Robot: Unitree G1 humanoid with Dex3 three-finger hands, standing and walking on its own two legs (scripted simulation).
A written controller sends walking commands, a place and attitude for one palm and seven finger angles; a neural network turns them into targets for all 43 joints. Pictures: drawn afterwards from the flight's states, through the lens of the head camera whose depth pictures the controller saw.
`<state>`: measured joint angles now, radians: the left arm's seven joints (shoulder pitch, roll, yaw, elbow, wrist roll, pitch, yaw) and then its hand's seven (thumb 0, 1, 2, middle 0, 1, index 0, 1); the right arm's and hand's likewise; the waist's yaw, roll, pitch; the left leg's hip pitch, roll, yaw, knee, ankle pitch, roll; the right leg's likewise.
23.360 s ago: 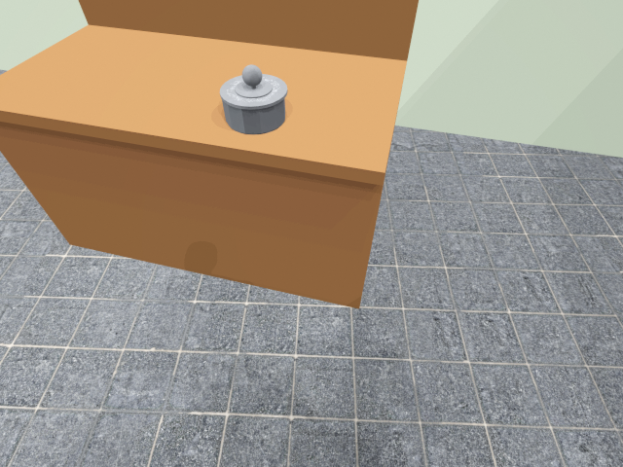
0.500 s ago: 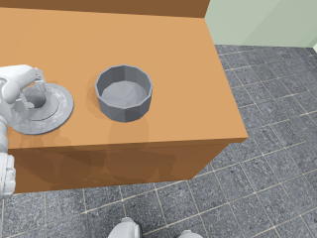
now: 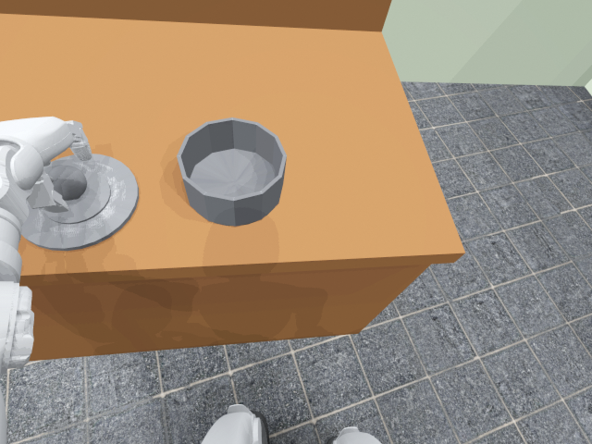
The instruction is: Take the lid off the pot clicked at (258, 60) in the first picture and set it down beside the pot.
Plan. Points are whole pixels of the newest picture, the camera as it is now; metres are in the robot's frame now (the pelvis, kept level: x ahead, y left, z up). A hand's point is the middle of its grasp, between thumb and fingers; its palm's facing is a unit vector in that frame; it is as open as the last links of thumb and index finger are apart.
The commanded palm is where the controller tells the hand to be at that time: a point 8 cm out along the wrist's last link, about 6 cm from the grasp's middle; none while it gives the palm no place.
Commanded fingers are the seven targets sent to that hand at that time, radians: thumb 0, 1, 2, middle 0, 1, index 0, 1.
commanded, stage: open the fingers wide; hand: left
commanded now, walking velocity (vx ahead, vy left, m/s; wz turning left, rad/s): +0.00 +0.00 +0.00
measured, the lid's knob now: (66, 182) +0.48 +0.33 +0.00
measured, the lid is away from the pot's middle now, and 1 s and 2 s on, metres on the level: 0.24 0.24 0.24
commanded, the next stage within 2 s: raise the empty hand in 0.20 s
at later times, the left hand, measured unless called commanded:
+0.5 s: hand (45, 170) +0.46 +0.33 +0.05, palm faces -0.41 -0.12 -0.91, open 11.0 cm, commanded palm +0.49 +0.31 +0.12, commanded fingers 0.00 -0.02 0.66 -0.35 -0.85 -0.35 -0.85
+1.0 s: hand (23, 138) +0.46 +0.32 +0.11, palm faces -0.38 -0.11 -0.92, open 11.0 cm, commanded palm +0.48 +0.31 +0.17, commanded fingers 0.00 -0.02 0.66 -0.35 -0.85 -0.35 -0.85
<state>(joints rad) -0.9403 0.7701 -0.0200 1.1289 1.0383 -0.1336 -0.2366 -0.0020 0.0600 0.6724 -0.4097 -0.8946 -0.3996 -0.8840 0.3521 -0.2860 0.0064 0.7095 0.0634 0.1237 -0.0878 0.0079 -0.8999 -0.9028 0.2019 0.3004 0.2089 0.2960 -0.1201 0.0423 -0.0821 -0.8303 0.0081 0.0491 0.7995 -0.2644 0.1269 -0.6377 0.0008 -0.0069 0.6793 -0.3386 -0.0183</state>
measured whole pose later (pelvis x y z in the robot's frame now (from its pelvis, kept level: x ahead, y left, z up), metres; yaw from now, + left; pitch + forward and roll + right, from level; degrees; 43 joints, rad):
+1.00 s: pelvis +0.02 -0.01 +0.02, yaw +1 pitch +13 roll -5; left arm -0.95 0.79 -0.02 1.06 1.00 -0.13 -0.33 0.00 0.00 0.66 -0.37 -0.85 -0.37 -0.85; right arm 0.33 -0.29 0.01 0.70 0.08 0.12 -0.09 0.01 -0.90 -0.90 0.20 0.30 0.21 0.30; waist -0.09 0.05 -0.07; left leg -0.66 -0.01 0.05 0.67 -0.24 0.11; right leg -0.47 -0.01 0.00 0.55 -0.31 0.00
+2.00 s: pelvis +0.03 -0.04 +0.03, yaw +3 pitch +11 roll -3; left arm -0.90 0.85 0.03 0.91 0.94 -0.13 -0.46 0.00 0.00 0.66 -0.37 -0.85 -0.37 -0.85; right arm 0.27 -0.29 0.00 0.65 0.10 0.18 -0.06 0.01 -0.90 -0.90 0.20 0.30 0.21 0.30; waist -0.08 0.04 -0.04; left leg -0.56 0.00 0.02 0.60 -0.22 0.07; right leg -0.37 0.00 -0.02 0.47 -0.29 0.03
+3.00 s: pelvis +0.05 -0.10 +0.04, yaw +3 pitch -2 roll +0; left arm -0.08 0.42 0.37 0.15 -0.08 -0.08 0.09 0.01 0.59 0.81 -0.26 -0.49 -0.26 -0.49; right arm 0.17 -0.26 0.02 0.66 0.06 -0.05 -0.06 0.02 -0.90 -0.90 0.20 0.30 0.20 0.30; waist 0.02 0.06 0.02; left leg -0.19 0.04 0.01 0.44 -0.21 -0.01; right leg -0.02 0.04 -0.02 0.35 -0.29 -0.04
